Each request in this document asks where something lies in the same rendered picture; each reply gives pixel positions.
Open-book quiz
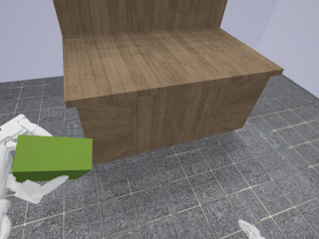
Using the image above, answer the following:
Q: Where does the sponge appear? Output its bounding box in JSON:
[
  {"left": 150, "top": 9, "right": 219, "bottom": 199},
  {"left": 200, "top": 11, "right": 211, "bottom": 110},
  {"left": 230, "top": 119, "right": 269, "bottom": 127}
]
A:
[{"left": 12, "top": 134, "right": 93, "bottom": 182}]

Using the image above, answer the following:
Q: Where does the table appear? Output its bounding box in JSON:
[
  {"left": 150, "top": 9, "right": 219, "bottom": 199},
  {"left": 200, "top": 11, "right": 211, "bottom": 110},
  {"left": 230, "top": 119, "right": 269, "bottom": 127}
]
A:
[{"left": 53, "top": 0, "right": 284, "bottom": 165}]

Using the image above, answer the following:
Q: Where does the robot left forearm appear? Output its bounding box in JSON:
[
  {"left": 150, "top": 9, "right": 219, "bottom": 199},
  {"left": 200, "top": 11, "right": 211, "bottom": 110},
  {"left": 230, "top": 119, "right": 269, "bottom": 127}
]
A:
[{"left": 0, "top": 198, "right": 12, "bottom": 239}]

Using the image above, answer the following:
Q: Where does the robot right hand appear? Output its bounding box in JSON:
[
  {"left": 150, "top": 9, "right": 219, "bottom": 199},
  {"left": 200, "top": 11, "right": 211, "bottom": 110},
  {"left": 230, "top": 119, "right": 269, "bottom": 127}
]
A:
[{"left": 238, "top": 219, "right": 265, "bottom": 239}]

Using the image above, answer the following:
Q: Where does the robot left hand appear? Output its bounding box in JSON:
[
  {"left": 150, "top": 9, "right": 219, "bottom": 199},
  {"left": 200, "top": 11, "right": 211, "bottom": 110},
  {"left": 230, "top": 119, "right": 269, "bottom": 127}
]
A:
[{"left": 0, "top": 115, "right": 69, "bottom": 204}]

